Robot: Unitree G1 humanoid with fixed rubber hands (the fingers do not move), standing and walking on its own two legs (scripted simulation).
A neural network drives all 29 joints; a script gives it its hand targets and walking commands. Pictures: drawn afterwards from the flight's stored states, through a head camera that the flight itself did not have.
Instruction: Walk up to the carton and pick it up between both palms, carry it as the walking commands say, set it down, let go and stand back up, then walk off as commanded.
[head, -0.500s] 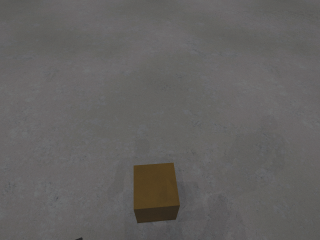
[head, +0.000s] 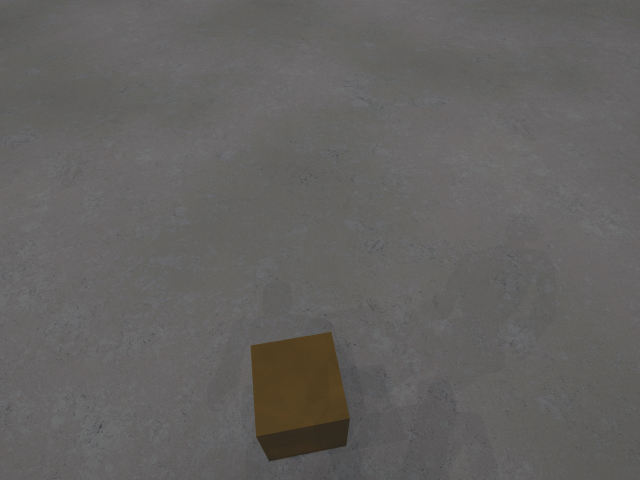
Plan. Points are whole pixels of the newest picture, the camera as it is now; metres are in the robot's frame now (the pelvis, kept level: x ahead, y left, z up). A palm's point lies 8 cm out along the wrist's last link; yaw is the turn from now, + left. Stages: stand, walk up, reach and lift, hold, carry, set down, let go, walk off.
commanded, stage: walk up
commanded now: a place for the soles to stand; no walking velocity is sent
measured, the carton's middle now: (299, 397) +0.43 +0.08 -0.64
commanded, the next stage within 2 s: reach and lift in 0.58 s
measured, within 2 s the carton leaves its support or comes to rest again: neither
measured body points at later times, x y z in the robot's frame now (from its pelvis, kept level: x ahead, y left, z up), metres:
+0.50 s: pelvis -0.01 +0.00 +0.00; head +0.00 -0.01 +0.45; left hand +0.08 +0.27 -0.12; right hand +0.05 -0.28 -0.14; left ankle -0.02 +0.14 -0.73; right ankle +0.00 -0.11 -0.73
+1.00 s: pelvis -0.01 +0.03 -0.03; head +0.09 +0.05 +0.41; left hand +0.16 +0.28 -0.14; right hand +0.18 -0.23 -0.14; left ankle -0.02 +0.14 -0.73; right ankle +0.00 -0.11 -0.73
